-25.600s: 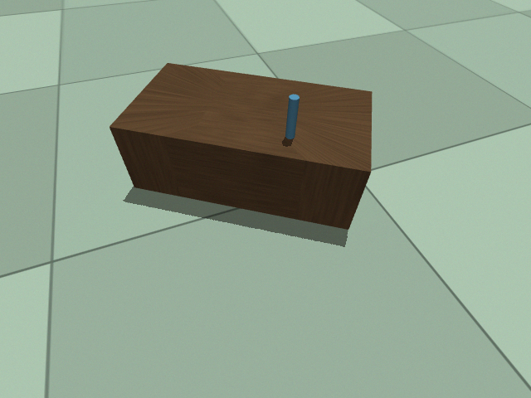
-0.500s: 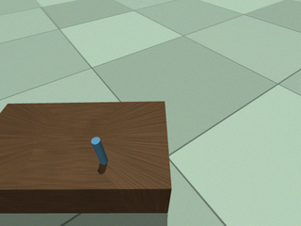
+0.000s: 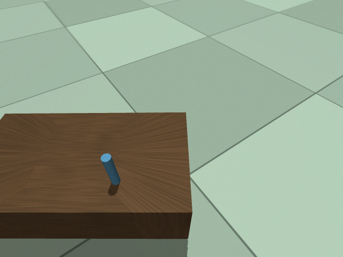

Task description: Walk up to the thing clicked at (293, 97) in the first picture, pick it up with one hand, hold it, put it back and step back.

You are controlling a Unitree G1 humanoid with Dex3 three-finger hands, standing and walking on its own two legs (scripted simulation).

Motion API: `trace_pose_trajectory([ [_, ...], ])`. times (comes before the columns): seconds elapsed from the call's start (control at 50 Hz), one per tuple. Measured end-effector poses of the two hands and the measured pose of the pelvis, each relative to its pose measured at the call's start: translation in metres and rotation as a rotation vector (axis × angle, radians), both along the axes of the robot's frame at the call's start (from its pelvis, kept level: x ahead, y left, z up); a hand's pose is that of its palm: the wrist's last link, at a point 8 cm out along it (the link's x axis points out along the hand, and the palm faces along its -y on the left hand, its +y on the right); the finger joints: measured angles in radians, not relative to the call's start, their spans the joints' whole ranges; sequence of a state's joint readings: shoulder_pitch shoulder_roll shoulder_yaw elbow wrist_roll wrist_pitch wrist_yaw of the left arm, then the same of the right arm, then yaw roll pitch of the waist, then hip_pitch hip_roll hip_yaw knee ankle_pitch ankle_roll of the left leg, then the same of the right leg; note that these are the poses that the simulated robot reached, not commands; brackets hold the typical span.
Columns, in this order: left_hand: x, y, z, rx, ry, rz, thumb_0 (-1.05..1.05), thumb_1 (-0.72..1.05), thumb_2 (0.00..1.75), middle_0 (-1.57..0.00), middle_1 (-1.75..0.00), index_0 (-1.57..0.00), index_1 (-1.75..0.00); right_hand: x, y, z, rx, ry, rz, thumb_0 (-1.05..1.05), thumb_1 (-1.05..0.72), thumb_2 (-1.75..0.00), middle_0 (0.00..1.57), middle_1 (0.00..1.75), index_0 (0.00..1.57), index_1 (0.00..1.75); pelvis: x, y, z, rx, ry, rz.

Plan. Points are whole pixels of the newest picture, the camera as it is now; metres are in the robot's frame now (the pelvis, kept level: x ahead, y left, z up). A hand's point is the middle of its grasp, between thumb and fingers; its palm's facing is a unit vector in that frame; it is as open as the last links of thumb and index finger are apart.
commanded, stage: home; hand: left
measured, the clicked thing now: (111, 170) +0.51 +0.26 -0.30
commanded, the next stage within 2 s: stand in 0.30 s
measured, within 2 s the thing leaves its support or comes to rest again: neither
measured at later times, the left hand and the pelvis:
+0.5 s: hand out of the picture +0.07 +0.25 -0.15, palm faces -0.02 -0.93 -0.38, open 17.2 cm; pelvis +0.00 -0.01 +0.00, yaw +0 degrees
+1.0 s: hand out of the picture +0.08 +0.24 -0.15, palm faces -0.03 -0.93 -0.36, open 7.8 cm; pelvis +0.01 -0.02 +0.00, yaw +0 degrees
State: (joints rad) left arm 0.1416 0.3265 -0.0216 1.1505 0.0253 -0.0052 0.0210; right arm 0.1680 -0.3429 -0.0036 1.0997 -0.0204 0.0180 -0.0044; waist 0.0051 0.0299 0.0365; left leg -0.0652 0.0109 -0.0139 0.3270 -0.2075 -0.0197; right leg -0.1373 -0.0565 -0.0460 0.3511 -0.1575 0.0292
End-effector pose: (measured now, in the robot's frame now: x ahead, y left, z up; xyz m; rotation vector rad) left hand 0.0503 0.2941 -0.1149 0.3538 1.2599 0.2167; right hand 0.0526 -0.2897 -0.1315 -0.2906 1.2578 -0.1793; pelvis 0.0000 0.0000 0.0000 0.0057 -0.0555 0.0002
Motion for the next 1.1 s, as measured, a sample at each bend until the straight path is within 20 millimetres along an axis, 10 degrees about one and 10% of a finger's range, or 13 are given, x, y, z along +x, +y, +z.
trace_pose_trajectory([
  [0.5,0.018,-0.005,0.004,-0.001,-0.034,-0.003,0.0,-0.52,0.08,-0.09,-0.09,-0.09,-0.09,0.008,-0.01,0.002,0.0,-0.016,0.001,0.0,-0.9,-0.9,0.2,0.3,0.2,0.3,0.002,-0.009,0.001,0.002,0.004,-0.002],
  [0.8,0.013,-0.011,0.001,-0.008,-0.002,-0.003,0.0,0.35,0.75,-0.2,-0.29,-0.2,-0.28,0.002,-0.017,0.001,-0.002,0.015,-0.009,0.0,-0.9,-0.9,0.2,0.3,0.2,0.3,0.004,-0.014,0.001,0.0,0.013,-0.006],
  [1.1,0.03,-0.015,0.001,-0.018,-0.032,-0.012,0.01,0.88,0.89,-0.21,-0.3,-0.2,-0.3,0.013,-0.019,0.003,-0.007,-0.006,-0.006,0.0,-0.9,-0.9,0.2,0.3,0.2,0.3,0.009,-0.016,0.0,0.0,0.014,-0.008],
])
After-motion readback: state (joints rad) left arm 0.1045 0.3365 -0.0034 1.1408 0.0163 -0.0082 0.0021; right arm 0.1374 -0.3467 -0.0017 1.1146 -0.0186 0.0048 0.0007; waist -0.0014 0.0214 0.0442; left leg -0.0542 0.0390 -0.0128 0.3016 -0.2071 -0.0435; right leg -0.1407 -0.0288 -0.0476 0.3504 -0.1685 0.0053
